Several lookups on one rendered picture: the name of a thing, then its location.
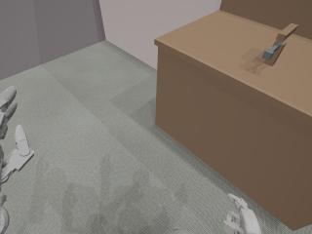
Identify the tap lever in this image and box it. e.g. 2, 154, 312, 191
262, 41, 283, 60

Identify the left robot forearm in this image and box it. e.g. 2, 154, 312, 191
0, 192, 10, 234

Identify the counter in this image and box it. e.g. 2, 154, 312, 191
154, 0, 312, 231

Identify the robot right hand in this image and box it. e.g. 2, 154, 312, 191
223, 193, 262, 234

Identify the robot left hand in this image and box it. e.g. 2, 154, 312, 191
0, 86, 34, 191

